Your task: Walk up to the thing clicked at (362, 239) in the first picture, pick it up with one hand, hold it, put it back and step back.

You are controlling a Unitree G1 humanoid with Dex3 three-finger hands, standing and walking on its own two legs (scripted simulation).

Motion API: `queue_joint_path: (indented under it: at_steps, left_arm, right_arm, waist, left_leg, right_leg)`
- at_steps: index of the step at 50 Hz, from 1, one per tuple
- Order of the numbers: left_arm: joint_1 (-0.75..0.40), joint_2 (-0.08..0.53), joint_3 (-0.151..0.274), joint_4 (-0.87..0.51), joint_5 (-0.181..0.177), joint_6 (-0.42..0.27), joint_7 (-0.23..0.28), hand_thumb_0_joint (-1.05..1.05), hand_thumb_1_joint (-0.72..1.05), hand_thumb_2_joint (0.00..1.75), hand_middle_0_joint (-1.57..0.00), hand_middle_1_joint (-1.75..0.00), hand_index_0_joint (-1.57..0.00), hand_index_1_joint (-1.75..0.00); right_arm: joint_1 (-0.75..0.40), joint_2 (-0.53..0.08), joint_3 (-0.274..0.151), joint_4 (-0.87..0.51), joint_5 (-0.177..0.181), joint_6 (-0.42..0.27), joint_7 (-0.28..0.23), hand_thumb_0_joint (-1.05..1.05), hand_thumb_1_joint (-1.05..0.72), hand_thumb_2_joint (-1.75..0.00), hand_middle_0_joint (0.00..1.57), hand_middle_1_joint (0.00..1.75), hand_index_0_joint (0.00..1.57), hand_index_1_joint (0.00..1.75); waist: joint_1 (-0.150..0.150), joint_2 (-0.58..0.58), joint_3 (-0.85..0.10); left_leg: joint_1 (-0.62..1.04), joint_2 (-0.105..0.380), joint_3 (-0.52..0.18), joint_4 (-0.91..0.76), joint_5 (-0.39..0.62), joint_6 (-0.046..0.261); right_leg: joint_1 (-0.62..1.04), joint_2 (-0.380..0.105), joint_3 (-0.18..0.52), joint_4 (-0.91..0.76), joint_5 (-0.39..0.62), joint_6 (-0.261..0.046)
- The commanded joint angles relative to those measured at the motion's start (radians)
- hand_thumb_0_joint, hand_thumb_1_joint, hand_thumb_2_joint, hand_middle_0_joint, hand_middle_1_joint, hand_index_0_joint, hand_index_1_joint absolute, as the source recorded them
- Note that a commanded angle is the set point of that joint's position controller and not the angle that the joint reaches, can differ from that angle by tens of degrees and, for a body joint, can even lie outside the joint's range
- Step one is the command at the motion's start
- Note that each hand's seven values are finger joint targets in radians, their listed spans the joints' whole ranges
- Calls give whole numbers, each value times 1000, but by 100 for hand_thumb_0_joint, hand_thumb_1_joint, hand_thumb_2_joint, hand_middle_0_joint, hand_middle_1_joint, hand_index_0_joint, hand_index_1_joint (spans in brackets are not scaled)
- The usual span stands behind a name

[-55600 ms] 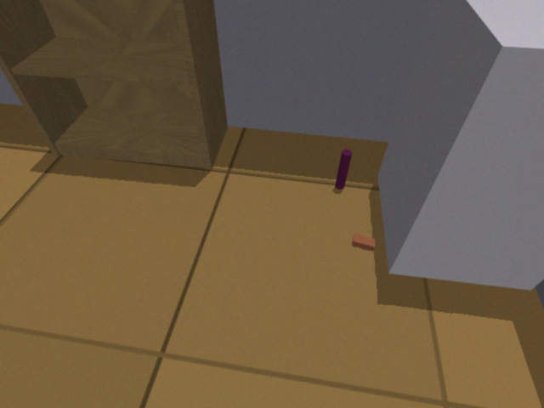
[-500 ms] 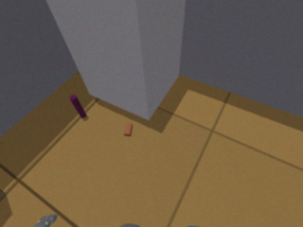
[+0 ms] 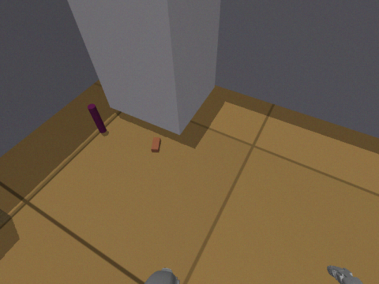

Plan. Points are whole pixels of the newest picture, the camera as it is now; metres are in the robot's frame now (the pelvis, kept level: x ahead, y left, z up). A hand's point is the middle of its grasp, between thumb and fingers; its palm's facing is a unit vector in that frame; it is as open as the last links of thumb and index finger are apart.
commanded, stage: step back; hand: left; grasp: from above
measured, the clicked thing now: (156, 144) +1.01 +0.31 -0.74
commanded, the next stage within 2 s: stand in 1.04 s
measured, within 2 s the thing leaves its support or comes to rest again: neither
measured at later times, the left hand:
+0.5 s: hand out of the picture +0.02 +0.27 -0.13, palm faces +0.07 -0.92 -0.38, open 7.4 cm
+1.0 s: hand out of the picture +0.09 +0.28 -0.13, palm faces +0.07 -0.94 -0.35, open 7.4 cm
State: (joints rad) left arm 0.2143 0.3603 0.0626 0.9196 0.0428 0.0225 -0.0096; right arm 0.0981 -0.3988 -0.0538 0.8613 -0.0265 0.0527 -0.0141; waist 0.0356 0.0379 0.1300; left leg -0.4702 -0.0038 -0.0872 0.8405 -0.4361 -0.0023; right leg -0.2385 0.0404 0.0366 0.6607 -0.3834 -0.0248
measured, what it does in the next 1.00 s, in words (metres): steps on the spot: left foot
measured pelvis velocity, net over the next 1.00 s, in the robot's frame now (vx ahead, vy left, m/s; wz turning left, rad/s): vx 0.00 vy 0.01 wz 0.06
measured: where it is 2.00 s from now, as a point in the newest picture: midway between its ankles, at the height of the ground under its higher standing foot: outside the picture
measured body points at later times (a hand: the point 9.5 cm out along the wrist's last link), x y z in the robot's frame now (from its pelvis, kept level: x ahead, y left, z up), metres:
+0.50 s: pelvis -0.04 -0.01 +0.01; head -0.03 -0.01 +0.46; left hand +0.01 +0.32 -0.11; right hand +0.04 -0.31 -0.12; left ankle -0.04 +0.12 -0.71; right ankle -0.01 -0.12 -0.72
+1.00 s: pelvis +0.00 +0.01 +0.02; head +0.02 +0.02 +0.47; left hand +0.08 +0.33 -0.11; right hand +0.14 -0.27 -0.10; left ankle +0.00 +0.13 -0.72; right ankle -0.01 -0.12 -0.72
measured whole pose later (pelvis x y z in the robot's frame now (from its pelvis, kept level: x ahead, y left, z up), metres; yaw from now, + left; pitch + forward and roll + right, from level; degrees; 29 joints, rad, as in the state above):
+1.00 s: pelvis +0.00 +0.01 +0.02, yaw +4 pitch -2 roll +0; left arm 0.08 0.37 0.02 1.06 0.01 -0.02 0.00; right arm 0.05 -0.32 -0.03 1.07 -0.02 -0.01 0.00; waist 0.01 -0.01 0.07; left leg -0.19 0.00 0.00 0.48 -0.25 0.00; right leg -0.14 -0.02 0.00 0.45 -0.28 0.02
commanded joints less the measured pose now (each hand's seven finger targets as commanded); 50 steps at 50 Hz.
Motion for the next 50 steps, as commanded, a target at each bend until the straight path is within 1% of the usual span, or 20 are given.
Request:
queue_joint_path:
  at_steps: [1,5,8,9,10,11,12,15,20,22,23,27,30,31,32,33,34,38,41,50]
  left_arm:
    - [-118,275,72,-105,3,-53,32,0,90,90,-20,-30,-20,-30]
    - [-49,288,76,-82,11,-55,22,0,90,90,-20,-30,-20,-30]
    - [-86,288,58,-80,2,-38,10,0,90,90,-20,-30,-20,-30]
    - [-56,251,39,-75,0,-33,8,0,90,90,-20,-30,-20,-30]
    - [-38,200,24,-75,-8,-32,5,0,90,90,-20,-30,-20,-30]
    - [-83,197,25,-61,-29,-35,9,0,90,90,-20,-30,-20,-30]
    - [-111,261,47,-57,-18,-38,11,0,90,90,-20,-30,-20,-30]
    - [-62,225,40,-29,-27,-48,-3,0,90,90,-20,-30,-20,-30]
    - [18,220,53,39,-10,-71,12,0,90,90,-20,-30,-20,-30]
    - [33,336,73,44,-2,-75,17,0,90,90,-20,-30,-20,-30]
    - [-42,345,77,10,0,-78,16,0,90,90,-20,-30,-20,-30]
    - [-120,288,60,-4,-6,-85,18,0,90,90,-20,-30,-20,-30]
    - [-143,260,38,-6,-16,-69,8,0,90,90,-20,-30,-20,-30]
    - [-142,231,25,-4,-19,-64,6,0,90,90,-20,-30,-20,-30]
    - [-129,194,11,-8,-29,-61,5,0,90,90,-20,-30,-20,-30]
    - [-118,172,5,4,-46,-54,6,0,90,90,-20,-30,-20,-30]
    - [-118,206,16,26,-45,-50,12,0,90,90,-20,-30,-20,-30]
    - [-91,220,11,67,-41,-71,16,0,90,90,-20,-30,-20,-30]
    - [-124,234,13,70,-40,-69,20,0,90,90,-20,-30,-20,-30]
    - [-166,220,3,96,-32,-62,23,0,90,90,-20,-30,-20,-30]
  right_arm:
    - [22,-177,-40,-33,22,-40,-8,0,-90,-90,20,30,20,30]
    - [14,-161,-36,-20,1,-56,7,0,-90,-90,20,30,20,30]
    - [82,-152,-50,31,-1,-76,15,0,-90,-90,20,30,20,30]
    - [98,-166,-59,46,-8,-85,12,0,-90,-90,20,30,20,30]
    - [131,-200,-70,53,-16,-93,8,0,-90,-90,20,30,20,30]
    - [107,-270,-72,48,-14,-96,9,0,-90,-90,20,30,20,30]
    - [79,-290,-80,35,-14,-99,13,0,-90,-90,20,30,20,30]
    - [43,-226,-58,40,-18,-113,10,0,-90,-90,20,30,20,30]
    - [20,-163,-35,36,2,-78,18,0,-90,-90,20,30,20,30]
    - [10,-129,-30,33,3,-71,12,0,-90,-90,20,30,20,30]
    - [44,-166,-42,50,-4,-73,9,0,-90,-90,20,30,20,30]
    - [102,-155,-42,88,1,-89,20,0,-90,-90,20,30,20,30]
    - [142,-124,-41,122,-4,-98,21,0,-90,-90,20,30,20,30]
    - [139,-129,-47,130,-12,-100,13,0,-90,-90,20,30,20,30]
    - [125,-165,-53,124,-16,-105,6,0,-90,-90,20,30,20,30]
    - [59,-207,-49,108,-10,-110,4,0,-90,-90,20,30,20,30]
    - [31,-237,-50,106,-2,-108,7,0,-90,-90,20,30,20,30]
    - [-25,-173,-23,117,7,-104,5,0,-90,-90,20,30,20,30]
    - [-16,-165,-23,136,12,-99,-1,0,-90,-90,20,30,20,30]
    - [-85,-151,-25,163,8,-90,1,0,-90,-90,20,30,20,30]
  waist:
    - [-29,-137,-87]
    - [22,-199,-71]
    - [-25,-195,-81]
    - [-36,-143,-93]
    - [-45,-4,-123]
    - [-52,125,-109]
    - [-58,65,-56]
    - [-24,90,-46]
    - [22,43,-107]
    - [38,-181,-67]
    - [10,-156,-30]
    - [-27,-170,-63]
    - [-55,-166,-120]
    - [-62,-132,-129]
    - [-50,-33,-149]
    - [-21,72,-147]
    - [-14,57,-126]
    - [1,80,-159]
    - [-21,21,-204]
    - [-26,-34,-196]
  left_leg:
    - [41,-55,-47,179,-18,4]
    - [44,-23,16,-67,-54,-9]
    - [277,-31,91,-398,18,9]
    - [393,-18,34,-472,70,28]
    - [500,121,-210,-537,-47,75]
    - [345,296,-466,-633,-340,179]
    - [205,338,-485,-654,-365,231]
    - [246,228,-276,-597,-124,165]
    - [43,112,-80,-386,23,70]
    - [-67,-44,11,-77,-134,18]
    - [-34,4,-4,8,-115,1]
    - [88,55,7,-112,-4,6]
    - [293,-6,97,-386,146,5]
    - [354,14,61,-438,227,9]
    - [391,117,-78,-478,291,34]
    - [325,239,-251,-535,221,104]
    - [233,277,-256,-522,217,163]
    - [251,147,-52,-419,533,54]
    - [307,115,0,-388,605,36]
    - [347,121,14,-434,503,42]
  right_leg:
    - [-84,-275,227,-246,266,-166]
    - [8,-256,245,-273,-40,-143]
    - [-80,-249,208,-249,-136,-127]
    - [-151,-206,156,-174,-87,-90]
    - [-279,-139,88,-48,-83,-39]
    - [-283,-47,-30,78,-152,4]
    - [-206,-83,22,175,-173,2]
    - [-173,-94,16,108,-85,-2]
    - [234,-41,-18,-272,93,-9]
    - [127,-338,421,-452,-364,-147]
    - [37,-425,489,-464,-370,-216]
    - [-5,-327,253,-381,-56,-160]
    - [-40,-231,93,-245,157,-99]
    - [-71,-207,60,-183,227,-70]
    - [-106,-157,17,-103,257,-30]
    - [-106,-70,-31,-51,68,9]
    - [-10,-72,-28,-74,-38,6]
    - [124,-123,28,-206,302,-10]
    - [156,-148,29,-204,450,-18]
    - [134,-154,30,-258,409,-11]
